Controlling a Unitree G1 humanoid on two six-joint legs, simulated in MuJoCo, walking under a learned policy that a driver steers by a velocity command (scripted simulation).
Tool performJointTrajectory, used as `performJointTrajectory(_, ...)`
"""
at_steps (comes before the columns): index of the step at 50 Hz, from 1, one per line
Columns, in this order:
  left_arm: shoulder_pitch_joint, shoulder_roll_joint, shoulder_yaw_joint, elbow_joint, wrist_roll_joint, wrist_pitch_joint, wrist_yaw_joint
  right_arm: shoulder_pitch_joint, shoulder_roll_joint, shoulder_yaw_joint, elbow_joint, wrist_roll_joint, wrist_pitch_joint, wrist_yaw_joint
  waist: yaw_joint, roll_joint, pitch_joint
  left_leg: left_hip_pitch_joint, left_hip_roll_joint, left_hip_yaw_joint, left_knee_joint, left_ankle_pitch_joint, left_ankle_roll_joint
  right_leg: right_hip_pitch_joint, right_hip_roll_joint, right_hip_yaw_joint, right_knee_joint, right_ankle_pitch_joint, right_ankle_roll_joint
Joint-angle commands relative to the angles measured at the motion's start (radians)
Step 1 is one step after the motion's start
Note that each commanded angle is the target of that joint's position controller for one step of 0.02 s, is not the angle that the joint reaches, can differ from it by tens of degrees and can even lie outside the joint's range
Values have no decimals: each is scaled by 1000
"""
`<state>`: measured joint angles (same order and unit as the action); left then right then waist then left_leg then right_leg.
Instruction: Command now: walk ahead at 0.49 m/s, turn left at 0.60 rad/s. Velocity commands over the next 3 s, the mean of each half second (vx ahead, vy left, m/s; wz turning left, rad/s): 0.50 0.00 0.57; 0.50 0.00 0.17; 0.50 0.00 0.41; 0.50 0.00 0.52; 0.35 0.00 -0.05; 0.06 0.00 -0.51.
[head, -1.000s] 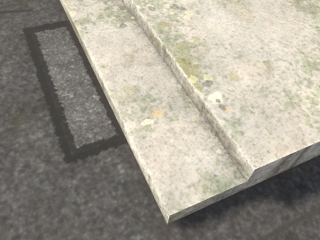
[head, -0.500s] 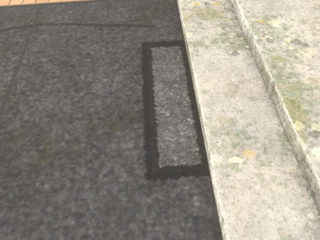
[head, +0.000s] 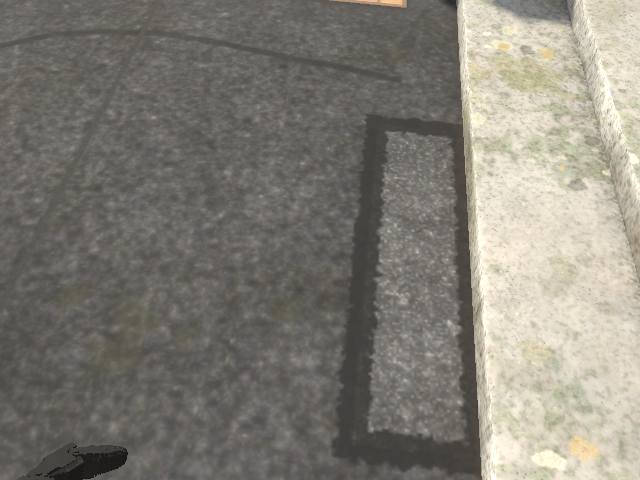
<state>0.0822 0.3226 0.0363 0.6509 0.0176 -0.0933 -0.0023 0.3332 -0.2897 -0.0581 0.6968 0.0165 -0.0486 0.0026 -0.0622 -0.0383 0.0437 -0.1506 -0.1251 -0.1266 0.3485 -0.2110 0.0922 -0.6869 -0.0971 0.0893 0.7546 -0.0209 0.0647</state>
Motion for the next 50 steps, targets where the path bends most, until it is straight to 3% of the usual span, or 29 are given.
performJointTrajectory(1,-106,50,9,-81,-13,-19,-12,11,-182,-52,-38,9,-12,-12,-13,96,-10,-132,202,-173,-104,119,129,177,75,-43,-164,138,2)
performJointTrajectory(6,-92,105,39,-88,-22,-33,-23,43,-168,-53,-6,14,5,-16,11,154,-24,24,253,-312,45,139,99,239,93,-3,-259,-22,-53)
performJointTrajectory(7,-33,114,48,-76,-23,-36,-18,33,-158,-51,-7,12,9,-15,45,169,-43,23,239,-318,91,183,84,324,99,-21,-288,-46,-75)
performJointTrajectory(8,68,140,64,-62,-17,-40,-10,26,-124,-39,-14,7,8,-13,98,154,-115,-6,191,-282,212,231,52,497,66,-11,-308,-34,-111)
performJointTrajectory(9,222,192,79,-54,-2,-40,1,29,-65,-18,-37,-11,6,-9,159,49,-266,-136,126,-201,492,86,11,769,-101,143,-276,-58,-174)
performJointTrajectory(10,307,251,96,-10,7,-26,-4,171,-18,-2,-54,23,-2,-11,106,-272,-391,-485,-7,-71,818,-378,-62,1070,-328,609,-369,-284,-340)
performJointTrajectory(11,293,158,79,-22,-18,-21,-10,155,-124,-19,-37,33,-2,-17,123,-191,-327,-606,80,-86,947,-355,-79,1023,-337,712,-430,-521,-325)
performJointTrajectory(12,249,99,63,-32,-20,-15,-4,43,-176,-35,-47,27,4,-17,149,-98,-194,-634,115,-64,975,-257,-89,905,-290,545,-452,-520,-277)
performJointTrajectory(13,196,84,56,-35,-11,-8,-1,-14,-170,-36,-61,14,9,-20,132,-36,-116,-605,146,-29,955,-188,-96,782,-246,415,-469,-396,-250)
performJointTrajectory(14,169,68,51,-26,-7,-5,1,-52,-154,-39,-75,4,10,-17,117,-29,-57,-588,171,-26,912,-144,-99,690,-209,321,-491,-286,-244)
performJointTrajectory(15,158,57,46,-21,0,-7,5,-49,-132,-39,-78,8,14,-11,95,-54,-35,-542,195,-19,878,-115,-97,627,-176,235,-519,-216,-230)
performJointTrajectory(17,155,51,48,-2,-8,-15,5,-41,-85,-32,-77,13,26,-7,82,-78,-21,-513,211,11,825,-96,-100,581,-154,132,-563,-142,-236)
performJointTrajectory(20,171,87,63,29,-16,-21,5,-94,-54,-23,-99,3,35,-2,82,-48,0,-562,228,18,721,-28,-113,589,-175,39,-597,-12,-261)
performJointTrajectory(25,201,117,67,76,-25,-10,2,-225,-19,-1,-115,1,8,24,118,-18,17,-480,205,70,407,207,-96,597,-134,-117,-620,67,-244)
performJointTrajectory(27,243,136,72,103,-38,-3,1,-295,-18,4,-134,3,0,36,139,-14,39,-450,194,101,322,227,-85,620,-148,-136,-628,61,-244)
performJointTrajectory(30,281,162,79,141,-56,13,0,-351,-42,-2,-161,3,-3,46,129,-24,54,-443,180,120,244,127,-48,718,-194,-130,-593,148,-234)
performJointTrajectory(32,274,185,83,154,-63,26,4,-308,-75,-17,-159,-5,-1,46,79,-51,3,-330,138,160,200,51,-11,759,-198,-156,-481,418,-214)
performJointTrajectory(33,261,183,77,159,-63,33,8,-190,-107,-36,-127,-7,1,43,3,-49,-72,-147,106,185,151,91,18,729,-172,-196,-337,555,-190)
performJointTrajectory(34,273,157,64,160,-55,33,13,-35,-162,-65,-78,-6,5,32,-67,-38,-164,102,98,171,150,121,44,613,-126,-232,-141,528,-155)
performJointTrajectory(35,289,81,34,120,-22,25,13,115,-254,-89,-53,-15,14,12,-99,123,-301,448,321,-147,171,99,128,299,-48,-258,215,135,-103)
performJointTrajectory(36,370,8,5,110,-20,3,4,100,-289,-83,-57,-8,8,14,-20,283,-425,571,507,-588,30,-61,257,58,100,-111,466,-576,-72)
performJointTrajectory(37,274,110,33,108,-51,-10,-3,69,-193,-56,-59,-5,-4,20,-57,175,-340,497,486,-541,-19,-93,224,-40,54,-12,542,-556,-79)
performJointTrajectory(38,199,126,38,80,-67,-18,-6,18,-163,-44,-52,-4,-12,23,-39,164,-202,365,445,-376,-35,1,186,-76,12,-31,519,-463,-91)
performJointTrajectory(39,175,110,36,82,-51,-22,1,-40,-135,-36,-48,-5,-18,25,-4,106,-141,244,398,-275,-51,92,161,-45,-24,-40,461,-378,-88)
performJointTrajectory(40,180,105,39,87,-35,-17,2,-83,-107,-28,-51,-11,-22,29,29,114,-98,150,362,-203,-82,166,149,-4,-46,-38,411,-318,-81)
performJointTrajectory(41,208,94,39,97,-32,-7,-2,-108,-93,-24,-52,-19,-26,29,60,134,-94,85,344,-167,-115,198,148,54,-62,-30,393,-273,-74)
performJointTrajectory(44,210,56,32,101,-28,20,-3,-111,-107,-30,-24,-14,-48,25,87,107,-63,5,336,-90,-187,283,172,72,-65,-39,322,-201,-42)
performJointTrajectory(47,107,41,25,70,-18,23,-3,-77,-122,-32,12,-14,-50,11,63,90,-16,8,315,-20,-210,321,158,13,-59,-41,152,-51,-22)
performJointTrajectory(50,-18,18,14,36,-19,10,-15,-24,-140,-34,44,-5,-43,1,17,85,17,3,285,15,-218,264,128,52,-20,-64,-61,102,-26)
